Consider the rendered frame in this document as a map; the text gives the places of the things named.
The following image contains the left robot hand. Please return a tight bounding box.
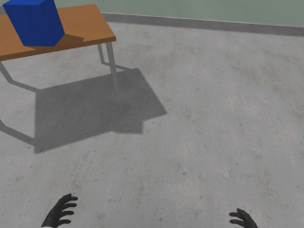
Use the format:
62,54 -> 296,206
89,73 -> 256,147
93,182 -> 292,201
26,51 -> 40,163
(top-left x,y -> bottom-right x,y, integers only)
41,193 -> 78,228

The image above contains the right robot hand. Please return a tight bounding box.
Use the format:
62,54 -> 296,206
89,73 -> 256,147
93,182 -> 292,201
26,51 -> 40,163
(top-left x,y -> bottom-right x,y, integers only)
229,208 -> 258,228

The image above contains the carton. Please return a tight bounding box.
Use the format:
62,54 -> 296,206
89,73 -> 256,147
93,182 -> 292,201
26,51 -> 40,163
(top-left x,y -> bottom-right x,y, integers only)
2,0 -> 65,47

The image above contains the table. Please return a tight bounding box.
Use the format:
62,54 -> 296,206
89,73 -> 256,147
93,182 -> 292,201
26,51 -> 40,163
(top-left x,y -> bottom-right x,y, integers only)
0,4 -> 121,130

